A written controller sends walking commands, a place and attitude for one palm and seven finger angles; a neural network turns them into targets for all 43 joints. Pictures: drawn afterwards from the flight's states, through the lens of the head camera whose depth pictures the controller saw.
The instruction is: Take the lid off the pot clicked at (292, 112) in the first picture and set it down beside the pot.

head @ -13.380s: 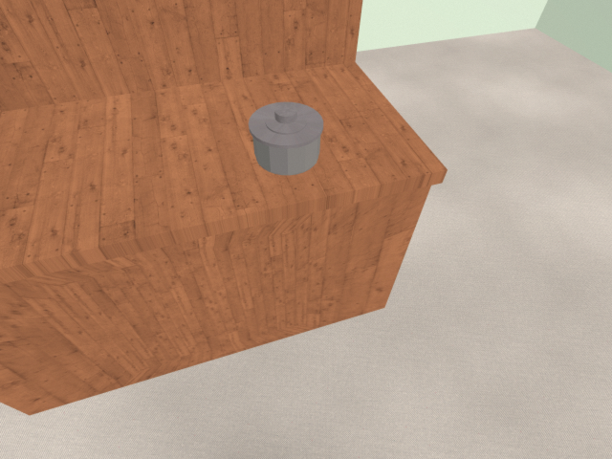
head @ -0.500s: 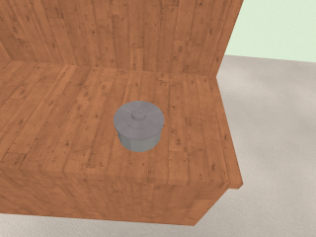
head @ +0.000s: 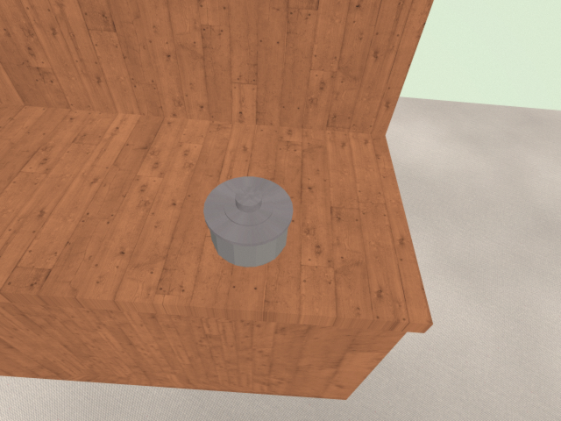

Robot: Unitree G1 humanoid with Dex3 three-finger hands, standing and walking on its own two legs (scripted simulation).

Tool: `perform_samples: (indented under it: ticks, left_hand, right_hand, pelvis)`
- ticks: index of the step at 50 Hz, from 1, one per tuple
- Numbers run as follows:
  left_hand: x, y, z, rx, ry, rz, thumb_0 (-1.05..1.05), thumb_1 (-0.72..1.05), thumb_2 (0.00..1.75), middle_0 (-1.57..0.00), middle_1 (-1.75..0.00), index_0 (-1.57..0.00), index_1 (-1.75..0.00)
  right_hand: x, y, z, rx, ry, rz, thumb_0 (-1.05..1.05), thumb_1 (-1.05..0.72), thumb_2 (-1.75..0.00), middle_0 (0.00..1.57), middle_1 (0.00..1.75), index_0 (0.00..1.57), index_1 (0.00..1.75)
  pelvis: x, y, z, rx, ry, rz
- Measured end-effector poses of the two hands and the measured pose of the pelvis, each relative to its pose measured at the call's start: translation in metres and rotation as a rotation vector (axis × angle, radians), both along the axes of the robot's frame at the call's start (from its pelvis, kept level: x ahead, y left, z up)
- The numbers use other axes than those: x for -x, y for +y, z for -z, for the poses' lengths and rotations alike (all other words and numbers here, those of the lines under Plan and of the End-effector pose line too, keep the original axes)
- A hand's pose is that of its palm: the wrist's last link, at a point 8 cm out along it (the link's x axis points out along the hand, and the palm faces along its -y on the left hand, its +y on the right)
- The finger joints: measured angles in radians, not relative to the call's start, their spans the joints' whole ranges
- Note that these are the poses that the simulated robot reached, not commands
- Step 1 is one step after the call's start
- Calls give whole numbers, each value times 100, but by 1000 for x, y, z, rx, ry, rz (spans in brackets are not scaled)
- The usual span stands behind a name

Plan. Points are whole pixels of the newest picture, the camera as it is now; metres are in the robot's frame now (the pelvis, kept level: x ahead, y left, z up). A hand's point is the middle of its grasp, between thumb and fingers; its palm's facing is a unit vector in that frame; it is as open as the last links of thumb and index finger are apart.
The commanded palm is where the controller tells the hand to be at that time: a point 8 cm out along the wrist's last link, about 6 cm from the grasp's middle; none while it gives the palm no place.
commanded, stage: lift the closed hand beside the body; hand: left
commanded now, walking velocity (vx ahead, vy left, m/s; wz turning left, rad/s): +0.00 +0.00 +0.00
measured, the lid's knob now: (248, 199) +0.46 +0.09 +0.04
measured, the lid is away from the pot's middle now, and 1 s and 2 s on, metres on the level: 0.00 0.00 0.00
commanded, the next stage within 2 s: raise the hand higher, near the body in 0.58 s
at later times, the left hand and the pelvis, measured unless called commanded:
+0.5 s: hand out of the picture +0.11 +0.18 -0.05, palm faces +0.23 -0.93 -0.29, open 3.3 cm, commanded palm +0.07 +0.22 -0.01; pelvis -0.01 -0.04 -0.01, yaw +2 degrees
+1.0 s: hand (131, 399) +0.14 +0.19 +0.02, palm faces +0.29 -0.87 -0.39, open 3.1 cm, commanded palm +0.10 +0.22 +0.05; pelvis +0.02 -0.05 +0.00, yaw +1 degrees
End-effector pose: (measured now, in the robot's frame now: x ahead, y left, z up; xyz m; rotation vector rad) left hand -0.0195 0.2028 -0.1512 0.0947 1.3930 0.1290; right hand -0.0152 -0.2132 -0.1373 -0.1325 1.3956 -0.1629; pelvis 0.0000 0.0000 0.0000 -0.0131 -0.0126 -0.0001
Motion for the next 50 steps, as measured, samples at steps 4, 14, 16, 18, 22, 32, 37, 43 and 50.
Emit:
perform_samples:
  ticks: [4, 14, 16, 18, 22, 32, 37, 43, 50]
  left_hand:
    - [-59, 36, -50, -189, -341, 0, 6, 98, 89, -24, -34, -25, -34]
    - [-138, 7, -110, -144, -786, 51, 3, 94, 90, -54, -68, -54, -67]
    - [-129, 8, -118, -155, -829, 20, 2, 92, 90, -62, -77, -63, -76]
    - [-119, 11, -121, -181, -837, -3, 2, 92, 90, -71, -86, -71, -85]
    - [-104, 15, -119, -222, -791, -23, 2, 91, 90, -88, -104, -88, -104]
    - [-104, 20, -138, -321, -768, -4, 2, 90, 90, -121, -140, -121, -140]
    - [-115, 19, -161, -351, -834, 11, 2, 90, 90, -126, -146, -126, -146]
    - [-119, 24, -167, -375, -840, 8, 2, 90, 90, -128, -149, -129, -149]
    - [-128, 26, -196, -406, -946, 26, 2, 90, 90, -129, -150, -129, -149]
  right_hand:
    - [-29, -16, -7, 33, -239, -15, 3, -94, -90, 20, 30, 21, 30]
    - [-162, -36, -63, 34, -757, -93, 2, -92, -90, 20, 30, 20, 30]
    - [-183, -37, -81, 44, -826, -129, 2, -92, -90, 20, 30, 20, 30]
    - [-197, -39, -92, 54, -860, -170, 1, -91, -90, 20, 30, 21, 31]
    - [-194, -50, -88, 77, -828, -212, 1, -91, -90, 20, 30, 25, 34]
    - [-176, -56, -49, 40, -677, -154, 1, -90, -90, 20, 30, 22, 32]
    - [-178, -54, -43, 28, -668, -141, 1, -90, -90, 20, 30, 21, 31]
    - [-197, -53, -47, 22, -696, -123, 1, -90, -90, 20, 30, 21, 30]
    - [-226, -48, -61, 27, -769, -156, 1, -90, -90, 20, 30, 21, 30]
  pelvis:
    - [3, 1, 2, -7, -3, -10]
    - [11, -14, 5, -22, -8, 11]
    - [10, -21, 5, -20, -12, 6]
    - [10, -27, 5, -15, -10, -8]
    - [13, -36, 6, -7, -3, -24]
    - [4, -48, 8, -10, 19, -26]
    - [-5, -50, 7, -14, 12, -20]
    - [-11, -50, 6, -16, 8, -19]
    - [-19, -47, 4, -16, 3, -23]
